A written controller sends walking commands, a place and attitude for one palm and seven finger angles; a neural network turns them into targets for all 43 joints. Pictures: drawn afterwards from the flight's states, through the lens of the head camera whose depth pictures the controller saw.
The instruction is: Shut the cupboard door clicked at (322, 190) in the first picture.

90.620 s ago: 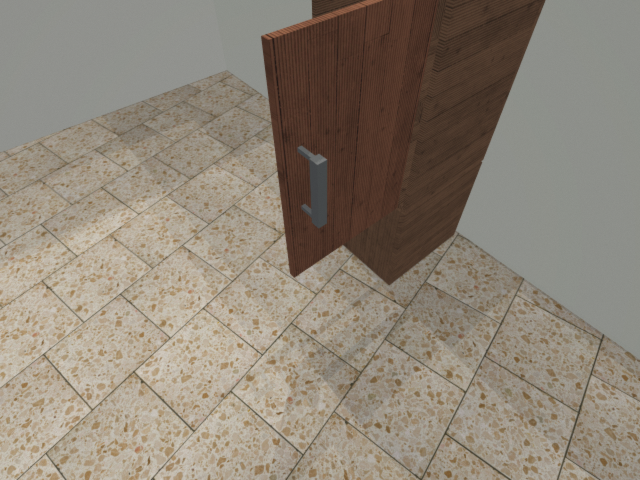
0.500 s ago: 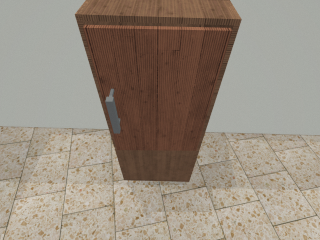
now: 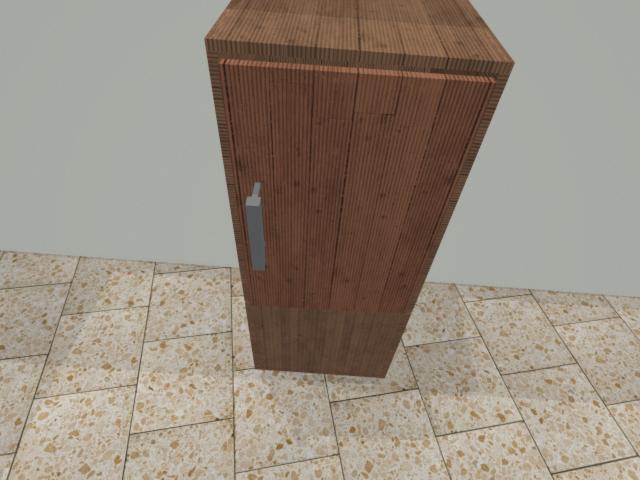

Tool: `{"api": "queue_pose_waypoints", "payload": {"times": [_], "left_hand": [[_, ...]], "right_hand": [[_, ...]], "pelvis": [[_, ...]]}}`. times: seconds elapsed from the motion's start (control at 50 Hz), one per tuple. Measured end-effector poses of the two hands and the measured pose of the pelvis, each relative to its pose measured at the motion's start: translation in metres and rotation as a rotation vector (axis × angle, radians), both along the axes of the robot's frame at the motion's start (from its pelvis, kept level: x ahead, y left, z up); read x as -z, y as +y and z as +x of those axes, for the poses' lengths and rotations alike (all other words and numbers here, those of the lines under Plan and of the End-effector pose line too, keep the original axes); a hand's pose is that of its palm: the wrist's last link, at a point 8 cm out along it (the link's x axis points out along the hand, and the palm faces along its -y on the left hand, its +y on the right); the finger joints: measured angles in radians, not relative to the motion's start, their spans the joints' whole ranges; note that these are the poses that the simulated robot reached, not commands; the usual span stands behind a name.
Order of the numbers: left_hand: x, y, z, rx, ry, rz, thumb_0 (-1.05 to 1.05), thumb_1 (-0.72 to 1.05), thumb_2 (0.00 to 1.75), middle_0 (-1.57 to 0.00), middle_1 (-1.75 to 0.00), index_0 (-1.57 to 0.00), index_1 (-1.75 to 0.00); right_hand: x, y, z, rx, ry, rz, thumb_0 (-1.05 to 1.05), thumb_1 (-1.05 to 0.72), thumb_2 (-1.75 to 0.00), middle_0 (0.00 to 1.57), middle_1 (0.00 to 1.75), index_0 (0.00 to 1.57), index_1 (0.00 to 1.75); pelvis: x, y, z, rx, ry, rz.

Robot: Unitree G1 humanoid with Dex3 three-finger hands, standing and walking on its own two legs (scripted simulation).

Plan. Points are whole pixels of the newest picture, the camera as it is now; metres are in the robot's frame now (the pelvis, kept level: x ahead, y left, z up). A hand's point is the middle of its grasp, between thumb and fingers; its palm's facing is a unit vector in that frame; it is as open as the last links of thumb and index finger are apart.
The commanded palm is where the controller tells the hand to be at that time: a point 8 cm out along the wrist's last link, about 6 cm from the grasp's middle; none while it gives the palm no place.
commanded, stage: shuffle to correct the standing spot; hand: left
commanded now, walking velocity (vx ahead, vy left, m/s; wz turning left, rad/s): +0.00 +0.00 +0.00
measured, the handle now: (258, 227) +0.54 +0.15 -0.04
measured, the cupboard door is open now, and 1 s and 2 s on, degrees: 1 1 1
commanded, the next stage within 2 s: come to a stop and stand still in 0.90 s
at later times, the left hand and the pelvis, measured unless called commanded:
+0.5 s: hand out of the picture -0.10 +0.15 -0.18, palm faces +0.07 -0.99 -0.12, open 7.4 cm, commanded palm none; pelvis +0.00 +0.00 -0.01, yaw +0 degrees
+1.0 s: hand out of the picture +0.10 +0.12 -0.16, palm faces +0.09 -0.97 -0.21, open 7.2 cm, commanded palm none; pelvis +0.07 -0.06 +0.01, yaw +2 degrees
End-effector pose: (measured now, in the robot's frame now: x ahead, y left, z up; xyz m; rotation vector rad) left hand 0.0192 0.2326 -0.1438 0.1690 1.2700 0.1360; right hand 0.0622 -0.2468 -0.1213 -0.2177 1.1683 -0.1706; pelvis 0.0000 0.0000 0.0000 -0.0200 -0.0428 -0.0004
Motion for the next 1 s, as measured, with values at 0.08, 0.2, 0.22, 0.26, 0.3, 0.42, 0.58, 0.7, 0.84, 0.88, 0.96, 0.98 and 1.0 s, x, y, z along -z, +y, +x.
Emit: {"api": "queue_pose_waypoints", "payload": {"times": [0.08,0.2,0.22,0.26,0.3,0.42,0.58,0.7,0.84,0.88,0.96,0.98,1.0], "left_hand": [[0.0,0.005,-0.019,-0.011,0.039,0.002,0.01,0.9,0.89,-0.2,-0.29,-0.2,-0.3],[-0.002,0.002,-0.055,-0.03,0.132,-0.002,0.01,0.91,0.89,-0.2,-0.29,-0.2,-0.3],[-0.003,0.0,-0.063,-0.036,0.149,-0.005,0.01,0.91,0.89,-0.2,-0.29,-0.2,-0.3],[-0.005,-0.005,-0.077,-0.053,0.182,-0.011,0.0,0.91,0.89,-0.19,-0.29,-0.2,-0.3],[-0.007,-0.012,-0.093,-0.074,0.212,-0.016,0.0,0.91,0.89,-0.19,-0.29,-0.2,-0.3],[-0.002,-0.031,-0.127,-0.13,0.298,-0.052,0.01,0.91,0.89,-0.2,-0.29,-0.2,-0.3],[0.011,-0.037,-0.075,-0.045,0.258,-0.106,0.01,0.91,0.89,-0.2,-0.29,-0.2,-0.3],[-0.004,-0.033,0.006,0.015,0.103,-0.046,0.02,0.93,0.89,-0.2,-0.29,-0.2,-0.3],[-0.015,-0.04,0.071,0.032,-0.02,0.029,0.03,0.94,0.89,-0.19,-0.29,-0.19,-0.3],[-0.014,-0.049,0.08,0.01,-0.054,0.036,0.02,0.93,0.89,-0.19,-0.29,-0.19,-0.3],[-0.015,-0.065,0.076,-0.059,-0.05,0.018,0.01,0.93,0.89,-0.19,-0.29,-0.2,-0.3],[-0.014,-0.067,0.072,-0.071,-0.032,0.015,0.01,0.94,0.89,-0.2,-0.29,-0.2,-0.3],[-0.013,-0.069,0.068,-0.078,-0.01,0.007,0.01,0.94,0.89,-0.2,-0.29,-0.2,-0.3]], "right_hand": [[0.0,0.002,-0.008,0.002,0.019,-0.001,0.01,-0.9,-0.9,0.2,0.3,0.2,0.29],[0.006,0.007,-0.028,0.03,0.073,0.023,0.01,-0.9,-0.9,0.2,0.3,0.2,0.29],[0.007,0.007,-0.032,0.033,0.083,0.028,0.01,-0.9,-0.9,0.2,0.3,0.2,0.29],[0.01,0.007,-0.039,0.04,0.104,0.036,0.01,-0.9,-0.9,0.2,0.3,0.2,0.29],[0.012,0.006,-0.046,0.046,0.126,0.044,0.01,-0.9,-0.9,0.2,0.3,0.2,0.29],[0.012,0.006,-0.058,0.065,0.159,0.048,0.01,-0.9,-0.9,0.2,0.3,0.2,0.29],[0.016,0.02,-0.085,0.142,0.17,0.048,0.01,-0.9,-0.9,0.2,0.3,0.2,0.29],[0.013,0.025,-0.109,0.186,0.255,0.093,0.01,-0.9,-0.9,0.2,0.3,0.2,0.29],[0.024,0.005,-0.109,0.197,0.337,0.145,0.01,-0.9,-0.9,0.2,0.3,0.2,0.29],[0.029,-0.005,-0.1,0.174,0.362,0.15,0.01,-0.9,-0.9,0.2,0.3,0.2,0.29],[0.024,-0.027,-0.054,0.115,0.333,0.125,0.01,-0.9,-0.9,0.2,0.3,0.2,0.29],[0.021,-0.032,-0.038,0.104,0.307,0.114,0.01,-0.9,-0.9,0.2,0.3,0.2,0.29],[0.019,-0.036,-0.022,0.094,0.277,0.103,0.01,-0.9,-0.9,0.2,0.3,0.19,0.29]], "pelvis": [[-0.002,0.003,-0.004,-0.002,-0.002,0.001],[-0.003,0.003,-0.007,0.008,0.003,0.005],[-0.004,0.002,-0.008,0.01,0.003,0.005],[-0.004,-0.001,-0.01,0.012,0.002,0.003],[-0.005,-0.005,-0.011,0.01,0.001,0.002],[-0.002,-0.009,-0.007,0.008,0.011,-0.002],[0.002,-0.004,0.005,0.047,0.009,0.015],[-0.008,-0.015,0.016,0.052,0.026,0.023],[-0.001,-0.046,0.037,0.018,0.043,0.035],[0.002,-0.054,0.044,0.005,0.044,0.023],[-0.003,-0.06,0.06,-0.021,0.046,0.013],[-0.005,-0.061,0.065,-0.024,0.047,0.012],[-0.006,-0.061,0.07,-0.028,0.048,0.01]]}}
